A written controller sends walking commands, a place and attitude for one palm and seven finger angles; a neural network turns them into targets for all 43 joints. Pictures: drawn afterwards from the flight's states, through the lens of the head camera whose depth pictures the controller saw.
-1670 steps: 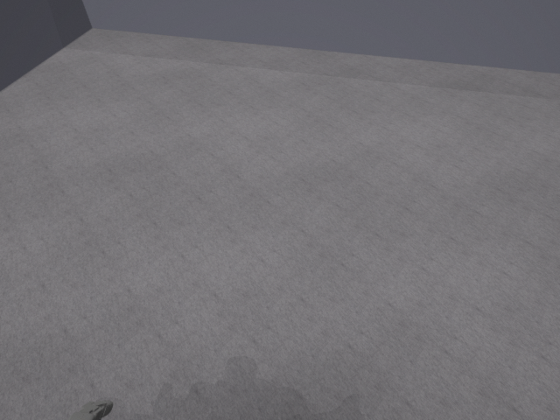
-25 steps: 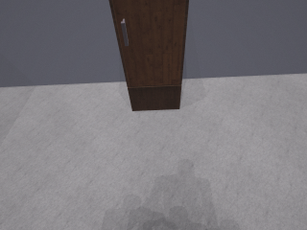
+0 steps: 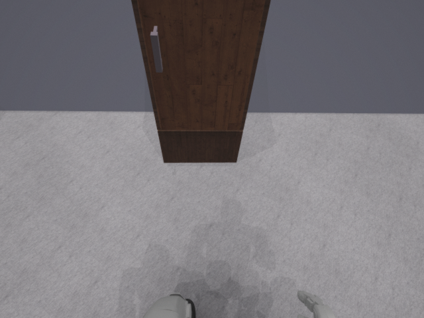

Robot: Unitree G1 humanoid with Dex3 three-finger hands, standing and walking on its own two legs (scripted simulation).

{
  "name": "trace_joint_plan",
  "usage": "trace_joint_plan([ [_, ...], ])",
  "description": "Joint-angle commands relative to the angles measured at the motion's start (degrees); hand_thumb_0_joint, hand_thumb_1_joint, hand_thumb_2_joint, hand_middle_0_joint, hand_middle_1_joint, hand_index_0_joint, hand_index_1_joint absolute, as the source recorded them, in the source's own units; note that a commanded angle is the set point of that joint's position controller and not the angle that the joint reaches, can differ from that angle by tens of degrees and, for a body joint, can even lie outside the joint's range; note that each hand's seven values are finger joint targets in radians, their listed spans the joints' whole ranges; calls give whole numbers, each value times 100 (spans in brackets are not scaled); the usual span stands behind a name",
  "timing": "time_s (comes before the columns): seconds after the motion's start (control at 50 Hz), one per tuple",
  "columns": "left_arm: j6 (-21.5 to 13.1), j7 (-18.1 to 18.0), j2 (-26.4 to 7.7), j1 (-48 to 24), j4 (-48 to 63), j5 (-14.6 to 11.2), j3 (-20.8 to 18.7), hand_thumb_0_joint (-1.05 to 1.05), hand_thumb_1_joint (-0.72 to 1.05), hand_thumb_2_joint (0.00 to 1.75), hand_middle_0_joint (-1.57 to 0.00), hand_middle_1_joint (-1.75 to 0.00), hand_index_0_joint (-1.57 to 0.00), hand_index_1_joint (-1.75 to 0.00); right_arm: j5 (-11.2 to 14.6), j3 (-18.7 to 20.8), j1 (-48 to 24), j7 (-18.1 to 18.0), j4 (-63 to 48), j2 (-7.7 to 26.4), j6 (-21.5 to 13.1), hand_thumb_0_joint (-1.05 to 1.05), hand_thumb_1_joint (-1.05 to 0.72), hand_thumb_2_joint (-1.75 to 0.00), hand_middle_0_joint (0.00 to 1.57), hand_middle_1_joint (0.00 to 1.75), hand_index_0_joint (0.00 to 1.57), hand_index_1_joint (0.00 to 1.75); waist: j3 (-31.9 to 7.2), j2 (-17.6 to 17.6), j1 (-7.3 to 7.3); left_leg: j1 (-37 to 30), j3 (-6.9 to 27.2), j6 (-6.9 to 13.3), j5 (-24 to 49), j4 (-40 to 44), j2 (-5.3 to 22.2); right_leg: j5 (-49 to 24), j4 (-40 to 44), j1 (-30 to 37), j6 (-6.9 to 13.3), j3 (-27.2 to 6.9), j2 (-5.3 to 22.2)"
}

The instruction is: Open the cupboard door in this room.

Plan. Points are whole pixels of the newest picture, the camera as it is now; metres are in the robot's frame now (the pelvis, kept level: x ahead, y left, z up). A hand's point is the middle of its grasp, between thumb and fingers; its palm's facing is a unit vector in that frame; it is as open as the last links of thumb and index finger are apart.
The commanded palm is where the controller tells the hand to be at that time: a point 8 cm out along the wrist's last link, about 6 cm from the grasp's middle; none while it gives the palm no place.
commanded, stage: turn to face it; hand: left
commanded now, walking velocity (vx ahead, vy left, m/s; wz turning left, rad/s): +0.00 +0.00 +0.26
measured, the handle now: (157, 49) +0.86 +0.27 -0.02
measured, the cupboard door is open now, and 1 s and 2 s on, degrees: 0 0 0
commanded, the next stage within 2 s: take the last steps up to it in 0.10 s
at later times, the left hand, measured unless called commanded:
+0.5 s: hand (145, 289) +0.18 +0.16 -0.14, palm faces +0.12 -0.97 -0.20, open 7.2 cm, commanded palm none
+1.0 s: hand (133, 281) +0.19 +0.19 -0.16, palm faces +0.19 -0.97 -0.13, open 7.4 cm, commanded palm none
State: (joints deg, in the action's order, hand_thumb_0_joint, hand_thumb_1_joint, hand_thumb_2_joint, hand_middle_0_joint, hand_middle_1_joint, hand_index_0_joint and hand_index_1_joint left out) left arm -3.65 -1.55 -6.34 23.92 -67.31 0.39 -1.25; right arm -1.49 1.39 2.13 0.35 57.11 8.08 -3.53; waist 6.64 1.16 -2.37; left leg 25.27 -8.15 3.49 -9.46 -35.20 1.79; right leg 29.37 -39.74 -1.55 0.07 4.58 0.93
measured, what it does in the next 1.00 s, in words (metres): walks ahead: right foot, then left foot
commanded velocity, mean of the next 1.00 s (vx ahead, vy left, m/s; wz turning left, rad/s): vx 0.20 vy -0.02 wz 0.06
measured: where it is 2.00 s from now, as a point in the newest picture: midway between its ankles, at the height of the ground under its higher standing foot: (198, 277)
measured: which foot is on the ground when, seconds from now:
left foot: down 0.00-0.44, up 0.46-0.82, down 0.84-1.00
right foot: up 0.00-0.40, down 0.42-0.86, up 0.88-1.00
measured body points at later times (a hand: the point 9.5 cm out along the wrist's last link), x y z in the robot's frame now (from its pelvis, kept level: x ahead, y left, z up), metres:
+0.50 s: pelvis +0.12 -0.02 +0.02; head +0.12 -0.03 +0.47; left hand +0.17 +0.21 -0.13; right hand +0.11 -0.24 -0.15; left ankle +0.09 +0.08 -0.70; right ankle +0.12 -0.12 -0.72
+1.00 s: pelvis +0.27 +0.04 +0.02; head +0.31 +0.07 +0.46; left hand +0.18 +0.25 -0.15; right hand +0.39 -0.17 -0.12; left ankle +0.28 +0.14 -0.72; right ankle +0.22 -0.09 -0.64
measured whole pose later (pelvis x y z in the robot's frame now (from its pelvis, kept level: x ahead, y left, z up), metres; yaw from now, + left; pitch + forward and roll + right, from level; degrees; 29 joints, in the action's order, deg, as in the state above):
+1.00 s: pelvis +0.27 +0.04 +0.02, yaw +6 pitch +0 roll +0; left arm -1.0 -0.1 -8.4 20.2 -66.5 1.2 -2.4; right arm -1.0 2.0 7.8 -1.3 58.5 8.0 -3.9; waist 5.0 2.5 -2.3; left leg 15.2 -8.6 2.0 -14.2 -29.9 2.5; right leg 24.5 -63.4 -22.6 -0.5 4.1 5.2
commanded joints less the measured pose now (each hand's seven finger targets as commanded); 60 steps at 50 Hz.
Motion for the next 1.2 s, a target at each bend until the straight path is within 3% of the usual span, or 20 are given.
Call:
trace_joint_plan([
  [0.0, -25, -118, -549, 125, 520, -60, -104, 0, 90, 90, -20, -30, -20, -30, 107, 312, 1973, -224, 364, 1266, 57, 0, -90, -90, 20, 30, 20, 30, -1637, -990, 621, -2941, 2603, 1366, 4589, 1148, 2412, 345, -3674, -2692, -39, -638, 242],
  [0.04, 45, -30, -481, -235, 581, 16, -140, 0, 90, 90, -20, -30, -20, -30, 53, 180, 1524, -237, 323, 729, -8, 0, -90, -90, 20, 30, 20, 30, -983, -607, 339, -2034, 1931, 1008, 3781, 1470, 1771, -67, -3074, -2584, -164, -520, 504],
  [0.1, 258, -4, -302, -38, 533, 63, -139, 0, 90, 90, -20, -30, -20, -30, 62, 185, 1190, -220, 212, 545, -21, 0, -90, -90, 20, 30, 20, 30, -1035, -504, 43, -1227, 1268, 700, 3163, 1722, 1233, -591, -1994, -1870, -285, -342, 519],
  [0.3, 319, 116, -599, -1240, 990, 111, -84, 0, 90, 90, -20, -30, -20, -30, -7, 283, 1593, -161, 368, 854, 130, 0, -90, -90, 20, 30, 20, 30, -389, -896, 330, -1111, 1938, 666, -663, 2264, 1193, -651, -53, -1805, -201, -59, 375],
  [0.36, 239, 159, -609, -843, 822, 103, -95, 0, 90, 90, -20, -30, -20, -30, 19, 282, 1570, -162, 403, 853, 153, 0, -90, -90, 20, 30, 20, 30, -439, -652, 122, -907, 1797, 393, -1294, 1826, 952, -1207, 1218, -926, -143, 142, 199],
  [0.38, 179, 150, -744, -664, 734, 105, -120, 0, 90, 90, -20, -30, -20, -30, 49, 270, 1601, -145, 417, 732, 143, 0, -90, -90, 20, 30, 20, 30, -433, -290, 58, -534, 1572, 192, -1345, 1389, 701, -1392, 1729, -341, -90, -39, 330],
  [0.42, 123, 79, -1373, -86, 591, 115, -269, 0, 90, 90, -20, -30, -20, -30, 67, 151, 1466, -106, 193, 329, 97, 0, -90, -90, 20, 30, 20, 30, -300, 1406, -162, 926, 360, -278, -1935, -285, -199, -138, 2776, 413, 677, -2219, 1981],
  [0.44, 88, 60, -1493, 227, 582, 59, -338, 0, 90, 90, -20, -30, -20, -30, 28, 202, 1070, -80, 42, 607, 160, 0, -90, -90, 20, 30, 20, 30, -61, 1740, -397, 1142, 569, -282, -2312, -1272, -20, 165, 3241, 25, 1013, -2864, 2362],
  [0.5, 44, 16, -1004, -80, 642, 83, -290, 0, 90, 90, -20, -30, -20, -30, 20, 280, 1046, -2, 126, 476, 197, 0, -90, -90, 20, 30, 20, 30, 292, 316, -27, 1374, 795, -278, -1413, -2343, 337, -611, 3099, -236, 996, -1878, 2068],
  [0.56, -62, 45, -813, -9, 607, 67, -203, 0, 90, 90, -20, -30, -20, -30, 3, 257, 1178, 46, 173, 309, 223, 0, -90, -90, 20, 30, 20, 30, -8, 545, 99, 1107, 616, -396, -753, -2295, 356, -2197, 2895, -206, 741, -873, 1613],
  [0.72, -71, 30, -994, 349, 329, 104, -214, 0, 90, 90, -20, -30, -20, -30, 50, 155, 348, 146, -161, 225, 174, 0, -90, -90, 20, 30, 20, 30, -52, 752, -20, 188, 163, -309, -538, -468, 186, -3297, 2604, -282, 746, -339, 1474],
  [0.78, -28, 29, -1022, 211, 259, 62, -213, 0, 90, 90, -20, -30, -20, -30, 19, 179, 1095, 53, 65, 441, 88, 0, -90, -90, 20, 30, 20, 30, -419, 552, 425, -1420, -54, -221, -69, 521, -75, -4021, 1482, -657, 522, -31, 1244],
  [0.8, -22, 38, -907, 214, 298, 50, -189, 0, 90, 90, -20, -30, -20, -30, 0, 245, 1846, -12, 293, 739, 40, 0, -90, -90, 20, 30, 20, 30, -872, 94, 727, -2616, 207, -137, 230, 823, 169, -3735, 403, -1140, 355, 94, 1027],
  [0.82, -10, 80, -643, 476, 364, 2, -151, 0, 90, 90, -20, -30, -20, -30, -57, 385, 2535, -90, 453, 1390, -13, 0, -90, -90, 20, 30, 20, 30, -1580, -1252, 882, -3873, 1957, 351, 1049, 913, 1591, -1621, -1084, -2317, 49, 448, 357],
  [0.84, -39, 90, -542, 347, 502, 7, -120, 0, 90, 90, -20, -30, -20, -30, 29, 428, 2884, -130, 535, 1701, 51, 0, -90, -90, 20, 30, 20, 30, -1675, -1643, 922, -3894, 2918, 848, 1805, 1446, 2413, 578, -2297, -2903, 28, 176, 43],
  [0.9, 69, 125, -541, -258, 473, 50, -176, 0, 90, 90, -20, -30, -20, -30, 29, 293, 1680, -181, 277, 1065, 46, 0, -90, -90, 20, 30, 20, 30, -508, -833, 548, -2032, 2099, 790, 835, 1977, 2033, -274, -2996, -3134, 31, -362, 624],
  [0.96, 215, 166, -320, 13, 394, 90, -165, 0, 90, 90, -20, -30, -20, -30, 41, 179, 1378, -196, 249, 709, -38, 0, -90, -90, 20, 30, 20, 30, -444, -842, 208, -1426, 1134, 523, 1153, 2165, 1531, -817, -2349, -2593, -83, -249, 640],
  [1.1, 327, 86, -352, -456, 689, 62, -105, 0, 90, 90, -20, -30, -20, -30, 19, 200, 1137, -232, 203, 718, 40, 0, -90, -90, 20, 30, 20, 30, -402, -805, 68, -1258, 605, 418, 2593, 1659, 1326, -1522, 18, -1626, -211, -55, 451],
  [1.16, 317, 34, -744, -308, 664, 77, -135, 0, 90, 90, -20, -30, -20, -30, 70, 226, 1097, -230, 305, 690, 168, 0, -90, -90, 20, 30, 20, 30, -376, -615, -86, -1147, 481, -29, 1633, 1027, 952, -2771, 1358, -859, -207, -27, 500],
  [1.18, 275, -2, -1087, -314, 708, 94, -164, 0, 90, 90, -20, -30, -20, -30, 107, 219, 1270, -206, 328, 563, 199, 0, -90, -90, 20, 30, 20, 30, -449, -62, -40, -845, 412, -282, 672, 715, 625, -4148, 1464, -496, -71, -583, 893],
])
